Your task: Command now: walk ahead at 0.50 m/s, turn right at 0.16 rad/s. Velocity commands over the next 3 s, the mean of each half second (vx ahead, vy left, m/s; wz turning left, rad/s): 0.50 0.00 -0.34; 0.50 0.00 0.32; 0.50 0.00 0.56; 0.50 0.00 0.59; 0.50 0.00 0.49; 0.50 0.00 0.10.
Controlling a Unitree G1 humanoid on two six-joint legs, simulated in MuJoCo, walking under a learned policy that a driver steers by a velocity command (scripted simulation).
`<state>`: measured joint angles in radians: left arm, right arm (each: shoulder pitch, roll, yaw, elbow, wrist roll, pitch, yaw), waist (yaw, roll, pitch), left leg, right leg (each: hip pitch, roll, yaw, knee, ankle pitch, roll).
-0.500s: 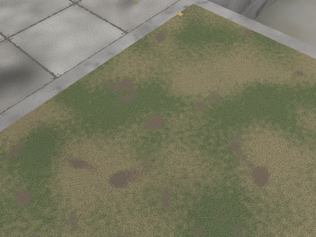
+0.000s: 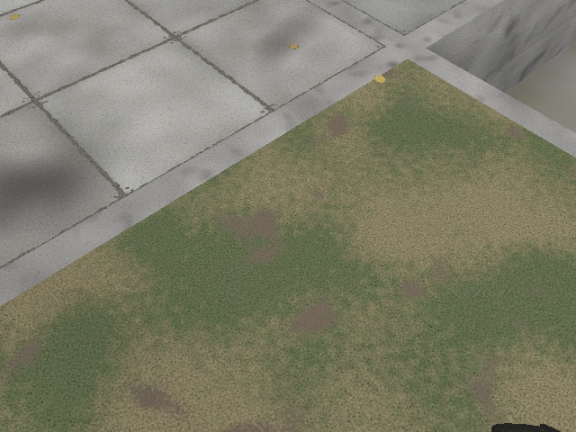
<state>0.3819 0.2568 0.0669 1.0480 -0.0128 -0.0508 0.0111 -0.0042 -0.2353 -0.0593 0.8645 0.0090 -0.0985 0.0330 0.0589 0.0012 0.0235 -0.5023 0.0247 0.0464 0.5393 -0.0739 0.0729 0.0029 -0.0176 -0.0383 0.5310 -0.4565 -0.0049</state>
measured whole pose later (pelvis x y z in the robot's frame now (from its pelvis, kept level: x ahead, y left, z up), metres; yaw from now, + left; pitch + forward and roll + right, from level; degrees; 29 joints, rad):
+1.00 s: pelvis +0.56 -0.07 +0.01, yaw +1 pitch +1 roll -2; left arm 0.31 0.23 0.09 0.98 -0.01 -0.07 0.03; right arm 0.06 -0.23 -0.07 0.88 0.02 -0.03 0.05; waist 0.05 0.02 0.03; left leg -0.63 0.09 0.06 0.67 -0.06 0.07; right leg 0.12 -0.01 -0.30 0.26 -0.39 0.03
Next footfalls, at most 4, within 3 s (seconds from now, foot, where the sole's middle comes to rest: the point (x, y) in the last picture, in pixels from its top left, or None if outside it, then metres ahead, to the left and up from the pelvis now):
0.52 right None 0.44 -0.18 -0.76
1.06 left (298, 308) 0.76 0.04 -0.76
1.54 right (348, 211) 1.09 -0.09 -0.76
2.06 left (224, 178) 1.20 0.29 -0.76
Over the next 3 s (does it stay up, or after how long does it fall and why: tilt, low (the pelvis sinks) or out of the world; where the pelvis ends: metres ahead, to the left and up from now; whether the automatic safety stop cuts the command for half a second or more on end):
stays up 1.50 0.48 0.02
